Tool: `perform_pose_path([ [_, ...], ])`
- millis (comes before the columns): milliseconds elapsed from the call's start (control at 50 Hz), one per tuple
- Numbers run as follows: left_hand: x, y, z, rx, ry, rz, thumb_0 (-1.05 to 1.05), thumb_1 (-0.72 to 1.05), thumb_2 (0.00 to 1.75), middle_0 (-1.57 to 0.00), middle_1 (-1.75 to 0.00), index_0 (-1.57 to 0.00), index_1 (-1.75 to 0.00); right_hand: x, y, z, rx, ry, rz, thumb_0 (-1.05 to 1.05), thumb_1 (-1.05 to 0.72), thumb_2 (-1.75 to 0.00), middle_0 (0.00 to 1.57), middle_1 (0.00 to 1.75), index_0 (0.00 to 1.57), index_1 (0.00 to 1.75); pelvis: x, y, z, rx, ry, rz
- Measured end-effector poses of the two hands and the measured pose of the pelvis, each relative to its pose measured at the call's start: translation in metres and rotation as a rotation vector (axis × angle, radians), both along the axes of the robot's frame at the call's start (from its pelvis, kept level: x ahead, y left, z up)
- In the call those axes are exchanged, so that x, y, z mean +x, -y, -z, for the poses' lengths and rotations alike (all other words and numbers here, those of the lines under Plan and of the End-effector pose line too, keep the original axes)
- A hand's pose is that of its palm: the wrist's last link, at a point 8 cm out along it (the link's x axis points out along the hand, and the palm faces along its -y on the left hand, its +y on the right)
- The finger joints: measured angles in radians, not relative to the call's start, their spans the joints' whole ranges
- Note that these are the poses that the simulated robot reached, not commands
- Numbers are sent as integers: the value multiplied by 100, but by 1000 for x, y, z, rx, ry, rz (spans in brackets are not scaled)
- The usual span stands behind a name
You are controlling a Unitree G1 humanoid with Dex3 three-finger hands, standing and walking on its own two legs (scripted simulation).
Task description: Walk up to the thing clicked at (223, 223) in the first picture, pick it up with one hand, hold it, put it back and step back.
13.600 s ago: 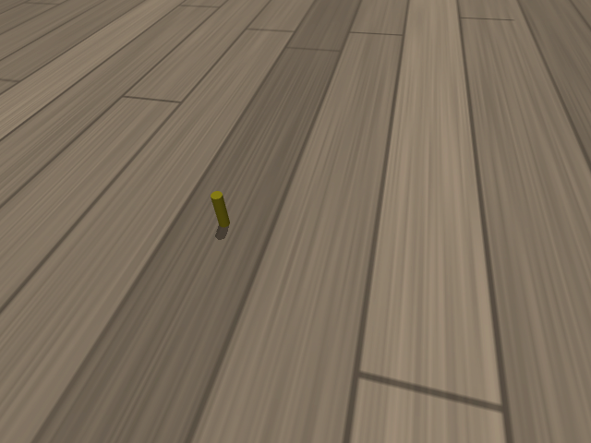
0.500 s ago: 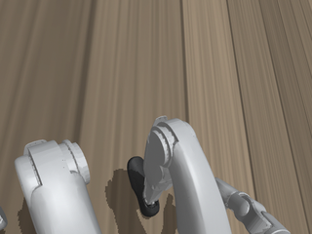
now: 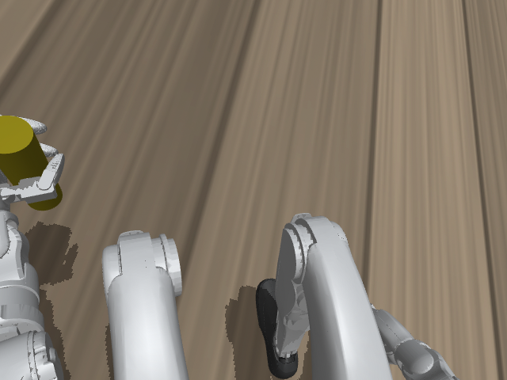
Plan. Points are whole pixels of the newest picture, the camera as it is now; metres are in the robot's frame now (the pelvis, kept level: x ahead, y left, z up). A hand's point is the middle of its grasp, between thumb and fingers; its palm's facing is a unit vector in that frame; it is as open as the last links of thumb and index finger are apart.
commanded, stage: settle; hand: left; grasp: from the side
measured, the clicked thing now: (29, 170) +0.41 +0.31 -0.10
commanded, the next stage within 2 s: lift in 1.22 s
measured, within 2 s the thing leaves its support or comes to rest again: neither
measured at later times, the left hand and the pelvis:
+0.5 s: hand (33, 141) +0.42 +0.29 -0.01, palm faces +0.30 -0.95 -0.06, open 7.3 cm; pelvis +0.01 -0.02 +0.03, yaw +5 degrees
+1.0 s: hand (30, 127) +0.42 +0.28 +0.03, palm faces +0.31 -0.95 -0.06, open 7.3 cm; pelvis +0.01 -0.02 +0.06, yaw +7 degrees
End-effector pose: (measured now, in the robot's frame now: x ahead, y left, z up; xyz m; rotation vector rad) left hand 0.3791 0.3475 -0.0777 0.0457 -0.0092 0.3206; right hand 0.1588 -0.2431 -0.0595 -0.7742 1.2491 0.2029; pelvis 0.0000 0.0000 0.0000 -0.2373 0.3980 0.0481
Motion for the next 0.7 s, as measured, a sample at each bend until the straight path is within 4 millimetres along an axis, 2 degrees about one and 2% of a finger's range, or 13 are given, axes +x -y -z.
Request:
perform_pose_path([
  [220, 2, 3, -40, 3, -19, 9, 3, 1, 106, -98, -99, -83, -104, 16, 5, 6, 74, 41, 98, 0, -87, -89, 20, 30, 21, 30, 8, 5, -16, 42, -86, -20],
  [440, 3, 13, -66, 4, -31, 13, 3, 1, 106, -98, -100, -83, -104, 15, 19, 8, 103, 48, 165, 0, -88, -89, 20, 30, 21, 30, 11, 14, -29, 84, -129, -33],
  [700, 3, 24, -93, -1, -40, 8, 3, 1, 106, -97, -100, -83, -104, 16, 30, 0, 121, 81, 208, 0, -89, -89, 20, 30, 20, 30, 13, 21, -43, 114, -150, -39],
])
